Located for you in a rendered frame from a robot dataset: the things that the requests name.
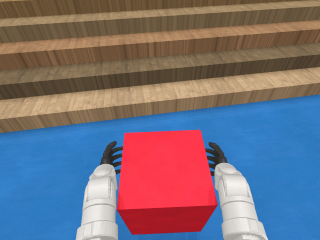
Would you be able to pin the robot right hand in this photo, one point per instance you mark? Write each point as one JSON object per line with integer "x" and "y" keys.
{"x": 219, "y": 156}

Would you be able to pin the robot left forearm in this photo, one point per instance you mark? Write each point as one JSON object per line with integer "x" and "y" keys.
{"x": 99, "y": 206}

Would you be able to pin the robot left hand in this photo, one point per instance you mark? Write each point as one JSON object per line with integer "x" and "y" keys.
{"x": 108, "y": 158}

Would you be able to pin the robot right forearm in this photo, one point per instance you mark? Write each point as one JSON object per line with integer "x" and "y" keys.
{"x": 240, "y": 221}

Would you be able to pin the carton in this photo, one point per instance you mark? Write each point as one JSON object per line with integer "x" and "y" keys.
{"x": 165, "y": 182}

